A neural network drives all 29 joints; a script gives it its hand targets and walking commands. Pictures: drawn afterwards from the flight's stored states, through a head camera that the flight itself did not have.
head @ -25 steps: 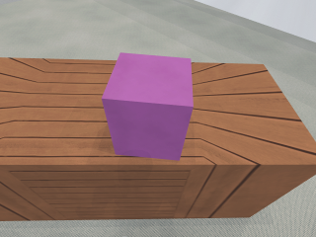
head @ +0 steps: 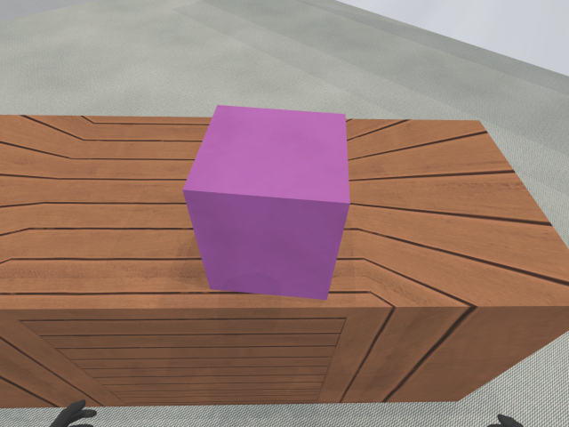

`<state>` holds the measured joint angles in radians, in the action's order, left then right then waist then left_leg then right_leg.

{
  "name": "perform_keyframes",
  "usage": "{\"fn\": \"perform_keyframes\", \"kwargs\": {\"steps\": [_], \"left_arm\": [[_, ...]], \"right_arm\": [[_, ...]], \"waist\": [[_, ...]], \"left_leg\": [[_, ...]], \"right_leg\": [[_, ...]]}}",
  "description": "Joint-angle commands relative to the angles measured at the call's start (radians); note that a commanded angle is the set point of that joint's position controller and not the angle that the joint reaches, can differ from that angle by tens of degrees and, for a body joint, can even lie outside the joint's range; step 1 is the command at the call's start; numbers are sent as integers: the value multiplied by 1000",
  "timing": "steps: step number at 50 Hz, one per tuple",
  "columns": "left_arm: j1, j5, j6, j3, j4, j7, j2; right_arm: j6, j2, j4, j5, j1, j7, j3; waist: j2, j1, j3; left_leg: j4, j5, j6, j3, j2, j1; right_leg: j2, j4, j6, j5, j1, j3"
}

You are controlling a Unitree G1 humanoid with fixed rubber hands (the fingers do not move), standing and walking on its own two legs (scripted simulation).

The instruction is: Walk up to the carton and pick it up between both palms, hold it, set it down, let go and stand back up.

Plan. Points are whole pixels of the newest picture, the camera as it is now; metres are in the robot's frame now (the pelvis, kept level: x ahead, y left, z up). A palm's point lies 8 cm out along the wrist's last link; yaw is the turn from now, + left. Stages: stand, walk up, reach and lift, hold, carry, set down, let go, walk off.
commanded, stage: walk up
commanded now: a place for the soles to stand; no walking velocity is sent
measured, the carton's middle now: (274, 206) +0.46 +0.02 +0.04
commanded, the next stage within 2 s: reach and lift in 0.66 s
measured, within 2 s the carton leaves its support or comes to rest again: neither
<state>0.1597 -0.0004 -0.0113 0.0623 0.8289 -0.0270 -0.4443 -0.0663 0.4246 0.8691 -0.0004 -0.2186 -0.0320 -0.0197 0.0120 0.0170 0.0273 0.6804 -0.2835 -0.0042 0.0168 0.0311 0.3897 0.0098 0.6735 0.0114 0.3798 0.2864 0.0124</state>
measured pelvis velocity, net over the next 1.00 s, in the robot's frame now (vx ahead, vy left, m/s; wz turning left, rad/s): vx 0.00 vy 0.00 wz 0.00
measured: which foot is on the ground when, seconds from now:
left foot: down 0.00-1.00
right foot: down 0.00-1.00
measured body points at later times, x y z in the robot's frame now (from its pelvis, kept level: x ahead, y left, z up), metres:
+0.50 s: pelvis +0.00 +0.00 +0.00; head +0.00 +0.01 +0.45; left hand +0.14 +0.33 -0.09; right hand +0.10 -0.33 -0.09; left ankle +0.05 +0.13 -0.72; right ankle -0.01 -0.12 -0.72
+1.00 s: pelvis +0.00 +0.00 +0.00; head +0.03 +0.04 +0.45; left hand +0.21 +0.30 -0.07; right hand +0.16 -0.32 -0.05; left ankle +0.05 +0.13 -0.72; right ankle -0.01 -0.12 -0.72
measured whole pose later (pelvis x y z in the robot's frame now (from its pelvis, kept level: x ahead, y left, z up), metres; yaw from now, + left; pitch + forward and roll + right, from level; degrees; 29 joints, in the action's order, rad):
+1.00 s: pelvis +0.00 +0.00 +0.00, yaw +0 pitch -2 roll -1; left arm 0.06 0.00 0.38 0.05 0.44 0.00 -0.43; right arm -0.22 0.35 0.89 -0.01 -0.08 0.04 -0.13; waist 0.08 0.02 0.09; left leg 0.67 -0.28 -0.02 0.02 0.03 0.35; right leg 0.01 0.65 0.01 0.37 0.24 0.01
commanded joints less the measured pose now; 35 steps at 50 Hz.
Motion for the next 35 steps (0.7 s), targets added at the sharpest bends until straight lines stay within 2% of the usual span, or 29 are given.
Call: {"fn": "perform_keyframes", "kwargs": {"steps": [1,2,4,6,8,9,10,11,12,13,14,15,17,18,19,21,23,24,25,26,27,28,29,30,31,32,33,34,35], "left_arm": [[-48,-15,-11,21,-20,2,-154],[-38,-20,-10,21,-13,3,-156],[-56,-20,-10,18,-15,2,-151],[-41,-18,-12,21,-9,4,-144],[-27,-24,-14,29,-20,8,-171],[-43,-18,-12,24,-19,6,-164],[-60,-20,-9,27,-29,9,-159],[-57,-9,-6,26,-11,10,-163],[-53,-14,-5,26,-8,12,-169],[-32,-15,-6,23,4,15,-165],[-62,-19,-9,18,-12,13,-177],[-46,-17,-3,21,2,12,-169],[-89,-17,-5,18,-10,11,-153],[-74,-15,-2,11,-19,13,-148],[-97,-22,-5,22,-16,13,-157],[-77,-25,-7,26,-20,15,-167],[-97,-22,-5,22,-23,7,-166],[-79,-18,-1,23,-15,6,-158],[-88,-24,-1,22,-23,9,-162],[-64,-18,-1,21,4,11,-152],[-67,-25,-6,25,-10,10,-162],[-84,-27,-7,26,-13,9,-164],[-65,-22,-13,26,0,9,-170],[-102,-19,-9,19,-8,4,-182],[-83,-23,-8,22,1,6,-168],[-61,-20,-5,24,-5,6,-185],[-88,-15,-3,15,-13,8,-163],[-371,-23,204,21,-219,51,-158],[-316,-67,291,26,-291,60,-145]], "right_arm": [[-13,210,-20,-26,84,16,-39],[-12,218,-13,-21,80,18,-39],[-12,220,-12,-24,75,14,-42],[-12,222,-6,-25,82,14,-40],[-13,218,-17,-21,54,13,-40],[-10,217,-4,-26,50,12,-38],[-9,197,-12,-18,81,13,-32],[-6,190,-12,-18,86,9,-34],[-4,206,-10,-15,81,9,-37],[-4,205,-4,-18,88,10,-39],[0,202,-5,-24,76,13,-36],[1,200,-5,-15,90,11,-37],[7,187,-2,-17,76,8,-35],[3,214,-15,-17,94,8,-44],[4,211,-15,-15,96,10,-44],[2,200,-11,-11,97,13,-40],[4,187,-4,-18,101,14,-32],[5,206,-9,-22,123,15,-38],[4,197,-4,-23,106,14,-37],[7,209,3,-25,112,13,-36],[5,192,-2,-14,117,16,-33],[4,199,12,-26,86,17,-39],[4,188,3,-16,120,19,-36],[3,190,6,-19,81,18,-34],[1,196,9,-19,105,20,-36],[2,197,8,-20,93,18,-38],[1,194,4,-23,99,20,-32],[-190,65,99,-123,431,69,-183],[-201,138,108,-106,348,94,-204]], "waist": [[-46,-17,-60],[-72,-22,-79],[-39,-12,-74],[-60,-34,-88],[-25,-21,-106],[-58,-11,-79],[-30,-13,-74],[-15,-13,-58],[-58,-17,-89],[-63,-22,-91],[-5,-12,-108],[10,-22,-104],[-2,-1,-75],[10,-12,-92],[-16,-2,-70],[30,-15,-106],[-29,-5,-45],[-85,-13,-48],[-32,-7,-28],[-56,-18,21],[-1,-16,-66],[-3,-8,-43],[-10,-17,-32],[-8,-1,-48],[-21,-8,-47],[-71,-14,-55],[-61,-8,-47],[10,7,27],[23,-8,36]], "left_leg": [[-192,41,77,150,87,-113],[-201,15,72,137,92,-112],[-213,1,79,156,95,-104],[-194,115,75,157,100,-97],[-129,191,69,115,82,-96],[-144,184,63,107,71,-98],[-129,250,69,124,86,-104],[-142,273,65,114,85,-119],[-135,274,62,113,89,-132],[-136,281,64,127,86,-136],[-131,264,71,118,81,-142],[-130,232,76,108,85,-146],[-137,224,67,101,78,-128],[-134,197,80,112,88,-145],[-138,188,64,101,86,-119],[-138,155,69,122,84,-115],[-174,83,69,122,73,-100],[-197,35,69,130,83,-98],[-211,22,76,158,102,-52],[-217,-1,68,148,91,-35],[-196,45,76,151,90,-79],[-178,85,64,118,75,-65],[-143,101,48,90,62,-92],[-176,91,57,115,67,-111],[-199,106,47,110,69,-130],[-204,102,51,118,81,-135],[-232,92,66,156,89,-120],[-101,-117,-14,-75,-13,-76],[-25,-135,-14,-75,-12,-235]], "right_leg": [[-100,-203,65,14,48,-152],[-92,-193,63,22,19,-130],[-91,-180,63,-16,-2,-131],[-95,-187,65,-93,-32,-126],[-110,-191,72,-123,-47,-128],[-104,-172,67,-111,-5,-134],[-108,-161,62,-200,-15,-138],[-110,-168,55,-217,2,-143],[-114,-156,55,-209,-16,-126],[-107,-164,50,-232,-30,-132],[-117,-165,56,-223,-28,-115],[-113,-176,53,-232,-21,-126],[-126,-188,63,-189,6,-146],[-113,-178,57,-182,7,-134],[-116,-173,69,-167,28,-142],[-118,-179,63,-110,9,-140],[-110,-200,60,-39,50,-156],[-100,-190,58,-20,57,-146],[-95,-194,65,-2,38,-130],[-94,-215,56,16,38,-131],[-105,-232,66,-13,-14,-144],[-113,-235,58,-21,10,-154],[-133,-244,62,-57,37,-168],[-119,-233,56,-34,33,-170],[-113,-215,53,-51,44,-150],[-108,-215,46,-43,35,-147],[-93,-174,45,-81,20,-126],[2,-116,34,100,243,66],[-34,-128,74,177,358,50]]}}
